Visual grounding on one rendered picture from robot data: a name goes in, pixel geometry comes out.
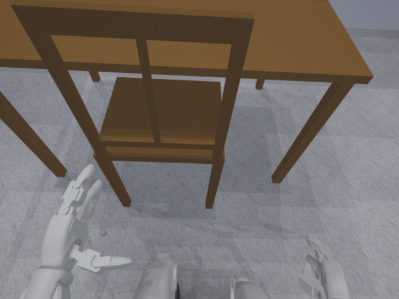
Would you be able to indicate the robot right hand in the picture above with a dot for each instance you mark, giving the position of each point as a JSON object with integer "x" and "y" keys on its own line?
{"x": 329, "y": 281}

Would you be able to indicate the robot left hand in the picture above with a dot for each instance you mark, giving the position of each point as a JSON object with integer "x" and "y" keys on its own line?
{"x": 69, "y": 224}

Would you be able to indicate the robot thigh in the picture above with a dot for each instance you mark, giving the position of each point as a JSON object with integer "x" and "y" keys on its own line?
{"x": 159, "y": 279}
{"x": 245, "y": 290}

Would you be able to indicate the left robot thigh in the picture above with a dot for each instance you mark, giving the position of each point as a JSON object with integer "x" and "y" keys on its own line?
{"x": 159, "y": 279}

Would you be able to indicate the chair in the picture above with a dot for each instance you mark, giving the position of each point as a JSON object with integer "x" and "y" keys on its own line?
{"x": 147, "y": 119}

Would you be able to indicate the left robot forearm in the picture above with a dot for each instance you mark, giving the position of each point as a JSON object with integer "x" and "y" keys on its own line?
{"x": 48, "y": 283}

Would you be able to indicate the right robot thigh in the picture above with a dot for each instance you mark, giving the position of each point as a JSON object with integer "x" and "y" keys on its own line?
{"x": 245, "y": 290}

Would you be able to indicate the table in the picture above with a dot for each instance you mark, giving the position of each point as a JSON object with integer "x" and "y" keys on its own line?
{"x": 296, "y": 40}

